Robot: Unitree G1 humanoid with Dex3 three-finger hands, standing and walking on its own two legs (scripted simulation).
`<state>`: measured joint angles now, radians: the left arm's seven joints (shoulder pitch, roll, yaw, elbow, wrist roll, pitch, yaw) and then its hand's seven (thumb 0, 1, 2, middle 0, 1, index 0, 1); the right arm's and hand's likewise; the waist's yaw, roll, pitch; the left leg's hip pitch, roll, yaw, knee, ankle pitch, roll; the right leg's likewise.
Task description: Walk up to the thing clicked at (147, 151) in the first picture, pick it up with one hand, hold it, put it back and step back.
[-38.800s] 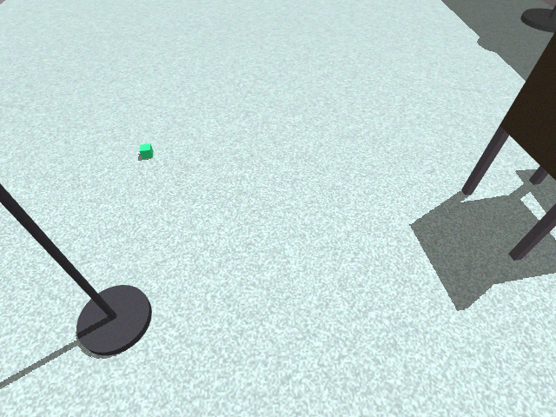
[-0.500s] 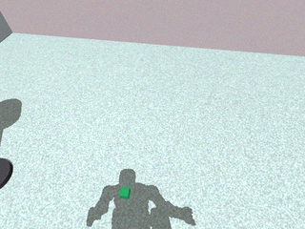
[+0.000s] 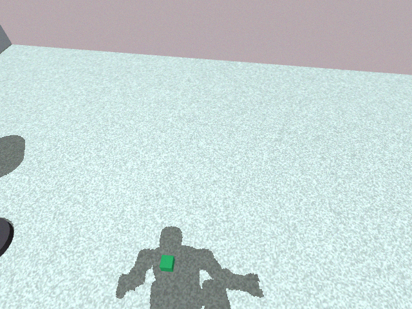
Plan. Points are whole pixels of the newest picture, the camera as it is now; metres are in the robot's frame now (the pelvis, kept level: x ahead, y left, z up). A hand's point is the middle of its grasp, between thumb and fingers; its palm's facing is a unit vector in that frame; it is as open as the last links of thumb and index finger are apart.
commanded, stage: stand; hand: left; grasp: from above
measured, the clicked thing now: (167, 263) +0.43 +0.20 -0.76
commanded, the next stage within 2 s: step back in 0.70 s
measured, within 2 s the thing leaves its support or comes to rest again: neither
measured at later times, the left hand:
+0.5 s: hand out of the picture +0.08 +0.25 -0.16, palm faces +0.00 -0.94 -0.34, open 7.4 cm
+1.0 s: hand out of the picture +0.08 +0.30 -0.18, palm faces -0.06 -0.93 -0.37, open 7.4 cm
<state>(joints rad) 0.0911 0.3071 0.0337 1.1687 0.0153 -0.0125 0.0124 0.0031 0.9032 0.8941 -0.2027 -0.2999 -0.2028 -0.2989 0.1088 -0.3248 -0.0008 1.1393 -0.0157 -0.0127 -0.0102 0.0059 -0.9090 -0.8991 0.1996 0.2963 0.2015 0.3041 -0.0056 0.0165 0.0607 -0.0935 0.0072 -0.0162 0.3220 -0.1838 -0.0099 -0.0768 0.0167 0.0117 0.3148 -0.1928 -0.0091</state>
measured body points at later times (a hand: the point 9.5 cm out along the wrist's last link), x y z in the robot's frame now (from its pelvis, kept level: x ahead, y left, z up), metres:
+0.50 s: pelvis +0.00 +0.00 +0.00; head +0.00 -0.01 +0.45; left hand +0.08 +0.29 -0.13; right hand +0.07 -0.29 -0.14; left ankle +0.00 +0.13 -0.75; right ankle -0.01 -0.11 -0.75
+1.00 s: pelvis -0.04 +0.03 -0.02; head +0.02 +0.05 +0.42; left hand +0.08 +0.34 -0.15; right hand +0.02 -0.30 -0.13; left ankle -0.06 +0.13 -0.75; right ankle -0.01 -0.11 -0.75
